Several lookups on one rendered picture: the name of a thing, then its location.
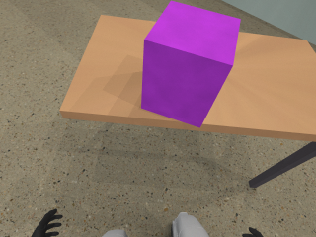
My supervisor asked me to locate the robot left hand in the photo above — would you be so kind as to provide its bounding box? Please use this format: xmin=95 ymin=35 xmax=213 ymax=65
xmin=31 ymin=209 xmax=63 ymax=237

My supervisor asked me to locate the right robot shin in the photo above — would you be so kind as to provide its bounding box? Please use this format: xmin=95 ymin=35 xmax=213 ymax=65
xmin=178 ymin=212 xmax=188 ymax=217

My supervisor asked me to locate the carton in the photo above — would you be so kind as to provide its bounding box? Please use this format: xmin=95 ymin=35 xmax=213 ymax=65
xmin=141 ymin=0 xmax=241 ymax=128

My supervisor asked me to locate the robot right hand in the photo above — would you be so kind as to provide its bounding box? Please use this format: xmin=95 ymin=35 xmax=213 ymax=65
xmin=242 ymin=227 xmax=263 ymax=237

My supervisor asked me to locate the robot right thigh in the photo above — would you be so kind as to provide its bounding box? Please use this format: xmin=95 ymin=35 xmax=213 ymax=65
xmin=172 ymin=214 xmax=209 ymax=237

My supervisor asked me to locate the table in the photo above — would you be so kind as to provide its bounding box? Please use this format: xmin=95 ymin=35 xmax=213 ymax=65
xmin=59 ymin=15 xmax=316 ymax=188

